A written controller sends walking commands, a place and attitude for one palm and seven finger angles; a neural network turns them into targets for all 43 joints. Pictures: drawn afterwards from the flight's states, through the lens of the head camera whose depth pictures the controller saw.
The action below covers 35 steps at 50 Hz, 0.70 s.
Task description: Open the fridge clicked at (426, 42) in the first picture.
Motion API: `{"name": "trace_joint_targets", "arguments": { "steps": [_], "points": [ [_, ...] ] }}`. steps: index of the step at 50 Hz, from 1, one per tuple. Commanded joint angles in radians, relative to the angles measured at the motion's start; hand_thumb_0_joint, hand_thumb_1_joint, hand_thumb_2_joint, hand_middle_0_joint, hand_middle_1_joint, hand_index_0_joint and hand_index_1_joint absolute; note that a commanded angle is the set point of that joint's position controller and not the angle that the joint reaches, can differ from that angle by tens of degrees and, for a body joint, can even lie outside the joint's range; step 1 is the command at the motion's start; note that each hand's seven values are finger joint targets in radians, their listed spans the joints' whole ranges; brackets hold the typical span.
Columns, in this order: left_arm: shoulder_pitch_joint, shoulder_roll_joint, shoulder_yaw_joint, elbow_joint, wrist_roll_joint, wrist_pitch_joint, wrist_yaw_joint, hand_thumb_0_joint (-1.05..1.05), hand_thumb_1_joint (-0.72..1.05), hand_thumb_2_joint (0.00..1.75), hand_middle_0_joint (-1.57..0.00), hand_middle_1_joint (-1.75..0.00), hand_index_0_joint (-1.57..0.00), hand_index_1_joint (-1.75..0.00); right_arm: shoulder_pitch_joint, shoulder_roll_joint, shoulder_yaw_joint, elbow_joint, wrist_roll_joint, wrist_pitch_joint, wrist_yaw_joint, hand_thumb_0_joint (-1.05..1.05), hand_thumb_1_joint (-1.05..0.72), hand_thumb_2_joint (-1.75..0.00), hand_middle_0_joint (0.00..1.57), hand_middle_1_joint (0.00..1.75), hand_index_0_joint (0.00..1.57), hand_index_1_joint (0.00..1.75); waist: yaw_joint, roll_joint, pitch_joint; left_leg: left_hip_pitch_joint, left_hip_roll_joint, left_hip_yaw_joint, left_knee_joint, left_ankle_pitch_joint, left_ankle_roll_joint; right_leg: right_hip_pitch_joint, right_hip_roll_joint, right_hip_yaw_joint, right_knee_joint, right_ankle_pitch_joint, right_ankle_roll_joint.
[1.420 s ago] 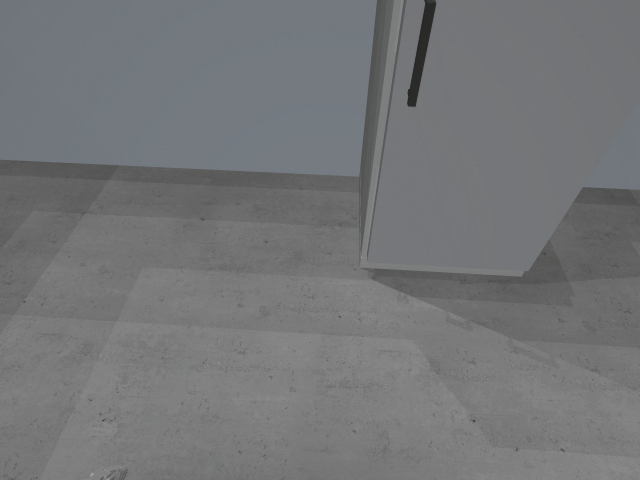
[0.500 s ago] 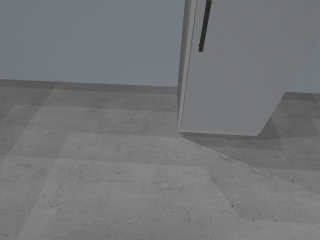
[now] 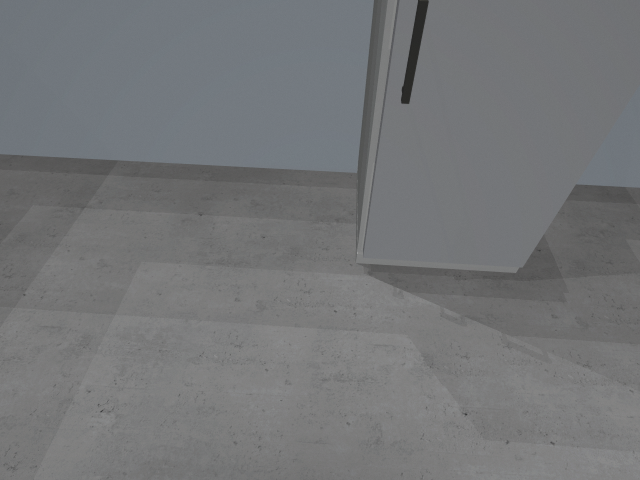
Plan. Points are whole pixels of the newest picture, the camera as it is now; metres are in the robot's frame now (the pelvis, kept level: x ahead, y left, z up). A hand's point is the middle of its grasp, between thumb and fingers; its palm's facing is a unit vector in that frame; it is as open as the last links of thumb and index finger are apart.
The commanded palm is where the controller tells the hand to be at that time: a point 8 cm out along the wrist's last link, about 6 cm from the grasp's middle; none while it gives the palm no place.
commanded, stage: look at it before walking up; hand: left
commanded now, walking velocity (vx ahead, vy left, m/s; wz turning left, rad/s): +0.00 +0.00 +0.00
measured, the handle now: (412, 51) +0.98 -0.15 +0.11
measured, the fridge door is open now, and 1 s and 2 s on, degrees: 0 0 0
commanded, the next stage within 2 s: walk to a spot facing it in 0.02 s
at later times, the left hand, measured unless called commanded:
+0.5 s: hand out of the picture +0.07 +0.20 -0.18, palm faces -0.15 -0.96 -0.25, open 7.4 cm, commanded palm none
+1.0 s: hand out of the picture +0.10 +0.19 -0.17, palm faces -0.33 -0.91 -0.25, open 7.4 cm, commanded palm none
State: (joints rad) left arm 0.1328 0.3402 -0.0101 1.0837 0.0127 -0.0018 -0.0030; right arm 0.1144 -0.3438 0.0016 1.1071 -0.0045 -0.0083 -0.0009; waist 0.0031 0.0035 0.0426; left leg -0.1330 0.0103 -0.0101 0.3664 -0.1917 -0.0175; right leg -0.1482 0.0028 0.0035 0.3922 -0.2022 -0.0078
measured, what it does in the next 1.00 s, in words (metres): lifts its left foot, turning right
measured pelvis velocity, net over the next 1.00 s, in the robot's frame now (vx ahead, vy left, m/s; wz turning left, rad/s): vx -0.03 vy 0.01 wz -0.43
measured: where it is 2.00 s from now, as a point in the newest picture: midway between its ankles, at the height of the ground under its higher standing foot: outside the picture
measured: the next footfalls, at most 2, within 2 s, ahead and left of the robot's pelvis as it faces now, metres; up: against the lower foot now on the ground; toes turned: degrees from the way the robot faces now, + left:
left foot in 1.06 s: +0.04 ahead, +0.13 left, +0.00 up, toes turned -27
right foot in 1.54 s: +0.06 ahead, -0.24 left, +0.00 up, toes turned -54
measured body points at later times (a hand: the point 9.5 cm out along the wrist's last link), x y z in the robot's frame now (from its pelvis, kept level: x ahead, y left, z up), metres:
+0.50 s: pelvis -0.01 +0.00 -0.02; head +0.02 -0.01 +0.43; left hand +0.08 +0.25 -0.16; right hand +0.03 -0.27 -0.17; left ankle +0.01 +0.13 -0.75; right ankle +0.01 -0.11 -0.74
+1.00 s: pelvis -0.03 +0.01 -0.01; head +0.00 +0.00 +0.44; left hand +0.11 +0.24 -0.15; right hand -0.02 -0.28 -0.14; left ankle +0.00 +0.15 -0.72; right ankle -0.01 -0.10 -0.75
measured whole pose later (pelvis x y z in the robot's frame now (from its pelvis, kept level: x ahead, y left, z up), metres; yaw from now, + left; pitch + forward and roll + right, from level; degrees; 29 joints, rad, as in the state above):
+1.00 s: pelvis -0.03 +0.01 -0.01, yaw -25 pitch +2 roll +1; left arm 0.25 0.24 0.06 0.90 0.03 0.05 -0.01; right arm 0.11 -0.24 -0.06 0.90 0.00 0.04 -0.02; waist 0.05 -0.02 0.04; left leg -0.33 0.01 -0.02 0.75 -0.43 -0.05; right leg -0.34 0.12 0.18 0.46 -0.13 -0.04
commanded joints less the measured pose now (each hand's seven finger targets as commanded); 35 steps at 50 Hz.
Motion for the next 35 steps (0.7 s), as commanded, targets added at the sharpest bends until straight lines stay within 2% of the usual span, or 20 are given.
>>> {"name": "trace_joint_targets", "arguments": {
  "steps": [1, 8, 11, 15, 19, 21, 22, 23, 24, 25, 26, 27, 28, 29, 30, 31, 32, 33, 34, 35],
  "points": [
    [-0.038, 0.207, 0.047, -0.062, -0.001, -0.026, 0.013, 0.0, 0.9, 0.9, -0.2, -0.3, -0.2, -0.3, -0.047, -0.199, -0.036, -0.06, -0.004, -0.025, -0.011, 0.0, -0.9, -0.9, 0.2, 0.3, 0.2, 0.3, 0.0, -0.001, -0.058, 0.002, 0.103, -0.09, -0.061, 0.083, 0.039, -0.01, -0.12, 0.11, -0.085, 0.069, -0.023],
    [-0.04, 0.208, 0.051, -0.07, 0.0, -0.022, 0.011, 0.0, 0.9, 0.9, -0.2, -0.3, -0.2, -0.3, -0.036, -0.201, -0.04, -0.061, -0.005, -0.024, -0.015, 0.0, -0.9, -0.9, 0.2, 0.3, 0.2, 0.3, -0.005, -0.01, -0.064, 0.024, 0.11, -0.07, -0.039, 0.103, 0.036, -0.026, -0.115, 0.127, -0.073, 0.122, -0.029],
    [0.021, 0.105, 0.04, -0.078, 0.0, 0.011, 0.017, 0.0, 0.9, 0.9, -0.2, -0.3, -0.2, -0.3, 0.034, -0.08, -0.026, -0.068, -0.006, -0.002, -0.021, 0.0, -0.9, -0.9, 0.2, 0.3, 0.2, 0.3, -0.01, -0.028, -0.07, 0.006, 0.112, -0.013, 0.03, 0.105, 0.013, -0.057, -0.114, 0.149, -0.008, 0.206, -0.02],
    [0.052, 0.107, 0.059, -0.131, 0.005, 0.031, 0.011, 0.0, 0.9, 0.9, -0.2, -0.3, -0.2, -0.3, 0.052, -0.091, -0.051, -0.125, -0.007, 0.013, -0.03, 0.0, -0.9, -0.9, 0.2, 0.3, 0.2, 0.3, -0.01, -0.024, -0.076, -0.013, 0.134, 0.012, 0.092, 0.068, 0.023, -0.131, -0.094, 0.178, 0.072, 0.225, -0.028],
    [0.059, 0.093, 0.072, -0.182, 0.009, 0.039, 0.004, 0.0, 0.9, 0.9, -0.2, -0.3, -0.2, -0.3, 0.052, -0.087, -0.07, -0.174, -0.008, 0.017, -0.031, 0.0, -0.9, -0.9, 0.2, 0.3, 0.2, 0.3, -0.013, -0.001, -0.068, -0.045, 0.156, 0.004, 0.119, -0.036, 0.034, -0.219, -0.064, 0.205, 0.134, 0.149, -0.032],
    [0.064, 0.076, 0.076, -0.201, 0.008, 0.04, 0.0, 0.0, 0.9, 0.9, -0.2, -0.3, -0.2, -0.3, 0.047, -0.09, -0.08, -0.192, -0.009, 0.015, -0.031, 0.0, -0.9, -0.9, 0.2, 0.3, 0.2, 0.3, -0.01, 0.044, -0.07, -0.043, 0.194, -0.023, 0.094, -0.065, 0.053, -0.265, -0.03, 0.179, 0.204, 0.115, -0.022],
    [0.071, 0.062, 0.077, -0.21, 0.008, 0.041, -0.002, 0.0, 0.9, 0.9, -0.2, -0.3, -0.2, -0.3, 0.043, -0.096, -0.085, -0.199, -0.01, 0.013, -0.032, 0.0, -0.9, -0.9, 0.2, 0.3, 0.2, 0.3, -0.007, 0.089, -0.069, -0.052, 0.235, -0.048, 0.064, -0.062, 0.072, -0.276, -0.003, 0.141, 0.278, 0.098, -0.012],
    [0.081, 0.041, 0.08, -0.213, 0.007, 0.042, -0.005, 0.0, 0.9, 0.9, -0.2, -0.3, -0.2, -0.3, 0.033, -0.105, -0.091, -0.206, -0.01, 0.01, -0.032, 0.0, -0.9, -0.9, 0.2, 0.3, 0.2, 0.3, 0.0, 0.152, -0.066, -0.078, 0.297, -0.084, 0.024, -0.022, 0.104, -0.271, 0.021, 0.082, 0.392, 0.014, 0.001],
    [0.091, 0.026, 0.082, -0.22, 0.007, 0.046, -0.007, 0.0, 0.9, 0.9, -0.2, -0.3, -0.2, -0.3, 0.02, -0.107, -0.095, -0.212, -0.01, 0.005, -0.03, 0.0, -0.9, -0.9, 0.2, 0.3, 0.2, 0.3, 0.01, 0.208, -0.072, -0.089, 0.359, -0.104, -0.006, 0.058, 0.148, -0.273, 0.023, 0.023, 0.513, -0.19, 0.018],
    [0.092, 0.014, 0.089, -0.228, 0.008, 0.049, -0.009, 0.0, 0.9, 0.9, -0.2, -0.3, -0.2, -0.3, 0.012, -0.097, -0.096, -0.223, -0.012, 0.002, -0.03, 0.0, -0.9, -0.9, 0.2, 0.3, 0.2, 0.3, 0.01, 0.218, -0.069, -0.105, 0.396, -0.1, -0.005, 0.129, 0.18, -0.265, -0.011, 0.005, 0.564, -0.293, 0.025],
    [0.108, 0.005, 0.095, -0.232, 0.007, 0.047, -0.012, 0.0, 0.9, 0.9, -0.2, -0.3, -0.2, -0.3, -0.01, -0.092, -0.097, -0.231, -0.016, 0.002, -0.032, 0.0, -0.9, -0.9, 0.2, 0.3, 0.2, 0.3, 0.03, 0.179, -0.055, -0.149, 0.391, -0.06, 0.045, 0.18, 0.171, -0.209, -0.042, 0.017, 0.514, -0.302, 0.018],
    [0.167, -0.006, 0.098, -0.22, 0.007, 0.041, -0.015, 0.0, 0.9, 0.9, -0.2, -0.3, -0.2, -0.3, -0.039, -0.091, -0.1, -0.238, -0.02, 0.005, -0.032, 0.0, -0.9, -0.9, 0.2, 0.3, 0.2, 0.3, 0.064, 0.145, -0.062, -0.165, 0.353, 0.011, 0.147, 0.19, 0.129, -0.14, -0.043, 0.002, 0.394, -0.231, 0.013],
    [0.238, 0.014, 0.105, -0.201, 0.01, 0.029, -0.014, 0.0, 0.9, 0.9, -0.2, -0.3, -0.2, -0.3, -0.045, -0.08, -0.099, -0.243, -0.017, 0.014, -0.028, 0.0, -0.9, -0.9, 0.2, 0.3, 0.2, 0.3, 0.096, 0.042, -0.057, -0.236, 0.272, 0.104, 0.353, 0.103, 0.053, -0.042, -0.049, 0.02, 0.191, -0.04, 0.008],
    [0.255, 0.13, 0.124, -0.201, 0.027, 0.008, 0.002, 0.0, 0.9, 0.9, -0.2, -0.3, -0.2, -0.3, 0.011, 0.01, -0.086, -0.264, -0.011, 0.025, -0.021, 0.0, -0.9, -0.9, 0.2, 0.3, 0.2, 0.3, 0.078, -0.373, -0.05, -0.452, 0.084, 0.183, 0.657, -0.283, -0.04, 0.024, -0.265, 0.423, -0.031, 0.239, -0.063],
    [0.269, 0.149, 0.119, -0.213, 0.009, 0.015, 0.015, 0.0, 0.9, 0.9, -0.2, -0.3, -0.2, -0.3, -0.018, 0.007, -0.081, -0.29, -0.006, 0.029, -0.025, 0.0, -0.9, -0.9, 0.2, 0.3, 0.2, 0.3, 0.082, -0.312, -0.049, -0.477, 0.04, 0.042, 0.779, -0.41, -0.041, -0.05, -0.37, 0.571, -0.108, 0.311, -0.166],
    [0.224, 0.131, 0.125, -0.227, 0.012, 0.017, 0.022, 0.0, 0.9, 0.9, -0.2, -0.3, -0.2, -0.3, -0.041, 0.01, -0.084, -0.284, -0.006, 0.03, -0.026, 0.0, -0.9, -0.9, 0.2, 0.3, 0.2, 0.3, 0.065, -0.225, -0.044, -0.481, 0.052, -0.031, 0.824, -0.351, -0.032, -0.071, -0.328, 0.583, -0.118, 0.189, -0.18],
    [0.164, 0.11, 0.119, -0.24, 0.009, 0.017, 0.021, 0.0, 0.9, 0.9, -0.2, -0.3, -0.2, -0.3, -0.043, -0.001, -0.086, -0.274, -0.007, 0.029, -0.025, 0.0, -0.9, -0.9, 0.2, 0.3, 0.2, 0.3, 0.043, -0.177, -0.011, -0.485, 0.067, -0.043, 0.835, -0.282, -0.033, -0.102, -0.292, 0.549, -0.108, 0.115, -0.175],
    [0.122, 0.084, 0.113, -0.251, 0.006, 0.014, 0.02, 0.0, 0.9, 0.9, -0.2, -0.3, -0.2, -0.3, -0.016, -0.003, -0.088, -0.259, -0.012, 0.029, -0.022, 0.0, -0.9, -0.9, 0.2, 0.3, 0.2, 0.3, 0.019, -0.133, -0.025, -0.46, 0.073, -0.041, 0.822, -0.215, -0.039, -0.094, -0.25, 0.477, -0.092, 0.12, -0.167],
    [0.105, 0.073, 0.112, -0.255, 0.006, 0.011, 0.021, 0.0, 0.9, 0.9, -0.2, -0.3, -0.2, -0.3, 0.016, 0.003, -0.087, -0.243, -0.013, 0.027, -0.02, 0.0, -0.9, -0.9, 0.2, 0.3, 0.2, 0.3, 0.005, -0.094, -0.073, -0.434, 0.074, -0.03, 0.798, -0.184, -0.045, -0.063, -0.226, 0.425, -0.069, 0.165, -0.161],
    [0.109, 0.07, 0.112, -0.255, 0.006, 0.009, 0.02, 0.0, 0.9, 0.9, -0.2, -0.3, -0.2, -0.3, 0.03, 0.014, -0.085, -0.234, -0.014, 0.029, -0.021, 0.0, -0.9, -0.9, 0.2, 0.3, 0.2, 0.3, 0.005, -0.092, -0.101, -0.414, 0.067, -0.019, 0.781, -0.171, -0.05, -0.047, -0.208, 0.394, -0.058, 0.182, -0.155]
  ]
}}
